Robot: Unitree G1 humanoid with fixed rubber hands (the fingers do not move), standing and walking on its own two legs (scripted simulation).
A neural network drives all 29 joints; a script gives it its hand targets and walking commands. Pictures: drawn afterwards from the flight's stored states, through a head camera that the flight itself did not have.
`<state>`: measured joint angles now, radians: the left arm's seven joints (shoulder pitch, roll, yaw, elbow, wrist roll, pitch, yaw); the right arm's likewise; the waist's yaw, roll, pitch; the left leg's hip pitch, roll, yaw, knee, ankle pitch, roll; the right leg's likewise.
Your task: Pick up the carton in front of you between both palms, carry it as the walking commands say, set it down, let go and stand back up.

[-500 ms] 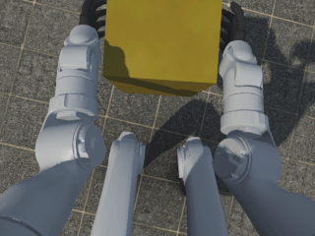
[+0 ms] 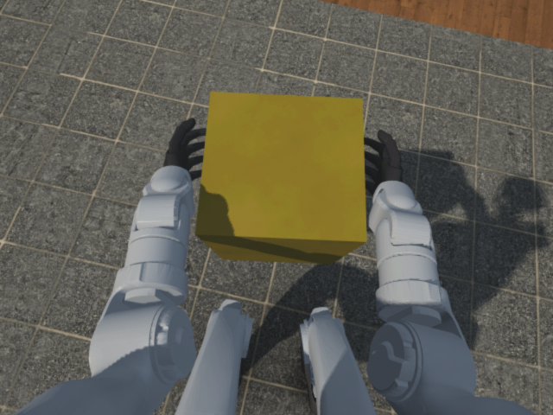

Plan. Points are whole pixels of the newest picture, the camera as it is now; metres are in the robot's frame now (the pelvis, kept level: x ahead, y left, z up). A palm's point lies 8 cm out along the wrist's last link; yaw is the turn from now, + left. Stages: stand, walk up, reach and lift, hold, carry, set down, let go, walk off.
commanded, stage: reach and lift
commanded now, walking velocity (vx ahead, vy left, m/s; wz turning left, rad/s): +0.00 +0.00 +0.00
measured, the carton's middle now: (281, 192) +0.44 +0.01 -0.11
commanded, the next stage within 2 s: hold in 1.80 s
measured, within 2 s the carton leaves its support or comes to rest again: neither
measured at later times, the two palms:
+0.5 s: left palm (144, 158) +0.38 +0.16 +0.11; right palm (451, 176) +0.38 -0.14 +0.11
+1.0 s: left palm (104, 154) +0.34 +0.15 +0.19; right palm (522, 174) +0.35 -0.15 +0.19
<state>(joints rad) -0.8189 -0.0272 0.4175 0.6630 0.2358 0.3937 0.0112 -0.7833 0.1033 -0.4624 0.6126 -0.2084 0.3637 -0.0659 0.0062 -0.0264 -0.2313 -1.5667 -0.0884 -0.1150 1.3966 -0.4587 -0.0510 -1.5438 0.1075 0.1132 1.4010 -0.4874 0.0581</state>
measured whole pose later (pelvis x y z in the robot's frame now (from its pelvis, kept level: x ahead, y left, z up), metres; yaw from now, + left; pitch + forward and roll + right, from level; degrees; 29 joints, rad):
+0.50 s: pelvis +0.05 +0.00 +0.13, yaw +1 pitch +16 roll +0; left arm -0.41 -0.12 0.34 0.54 0.24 0.39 0.01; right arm -0.39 0.17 -0.35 0.52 -0.22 0.37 -0.04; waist 0.00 -0.01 -0.17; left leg -0.76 -0.06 -0.14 0.80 -0.33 -0.03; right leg -0.74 0.07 0.14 0.81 -0.35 0.03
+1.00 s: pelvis +0.05 +0.00 +0.17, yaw +1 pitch -3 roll +0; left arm -0.31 -0.16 0.30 0.41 0.31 0.62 0.00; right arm -0.32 0.17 -0.31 0.42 -0.30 0.60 0.01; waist 0.00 -0.01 -0.02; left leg -0.20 -0.04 -0.14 0.46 -0.21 -0.02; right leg -0.18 0.04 0.15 0.47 -0.24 0.02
